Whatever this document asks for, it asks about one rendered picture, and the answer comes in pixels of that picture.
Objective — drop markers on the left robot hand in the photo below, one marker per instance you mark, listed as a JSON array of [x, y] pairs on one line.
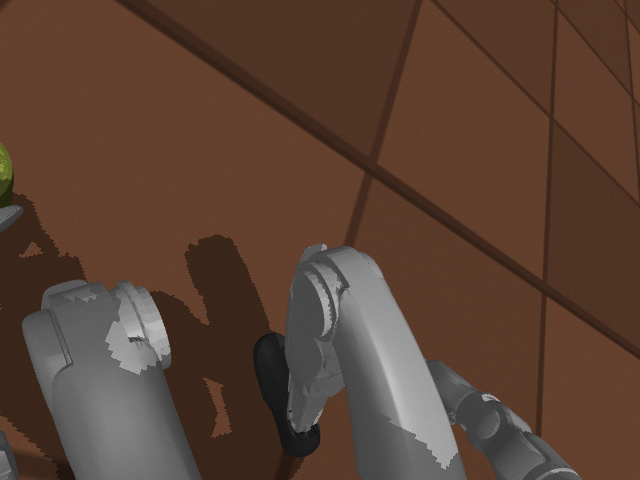
[[8, 215]]

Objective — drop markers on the right robot arm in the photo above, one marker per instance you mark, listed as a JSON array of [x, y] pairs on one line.
[[514, 452]]

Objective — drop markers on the left robot arm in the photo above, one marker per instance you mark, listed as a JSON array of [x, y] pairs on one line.
[[8, 466]]

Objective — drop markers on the cup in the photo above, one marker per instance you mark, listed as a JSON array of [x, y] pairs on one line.
[[6, 178]]

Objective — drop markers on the right robot hand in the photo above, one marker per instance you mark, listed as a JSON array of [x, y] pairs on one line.
[[452, 387]]

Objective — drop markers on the right robot foot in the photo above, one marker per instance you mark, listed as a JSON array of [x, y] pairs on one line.
[[273, 375]]

